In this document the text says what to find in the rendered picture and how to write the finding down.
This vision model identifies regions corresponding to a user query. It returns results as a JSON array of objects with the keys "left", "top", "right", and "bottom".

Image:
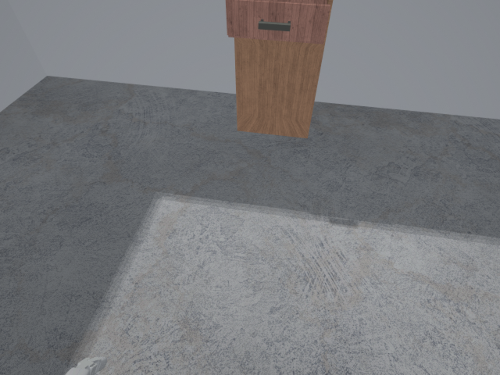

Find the robot left hand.
[{"left": 66, "top": 356, "right": 107, "bottom": 375}]

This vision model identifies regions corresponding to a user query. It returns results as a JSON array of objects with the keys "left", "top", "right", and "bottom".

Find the cabinet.
[{"left": 234, "top": 0, "right": 333, "bottom": 138}]

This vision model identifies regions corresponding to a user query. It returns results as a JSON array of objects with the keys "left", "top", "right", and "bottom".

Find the handle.
[{"left": 258, "top": 20, "right": 291, "bottom": 31}]

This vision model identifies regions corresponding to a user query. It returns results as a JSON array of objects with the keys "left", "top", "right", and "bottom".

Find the drawer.
[{"left": 226, "top": 0, "right": 330, "bottom": 45}]

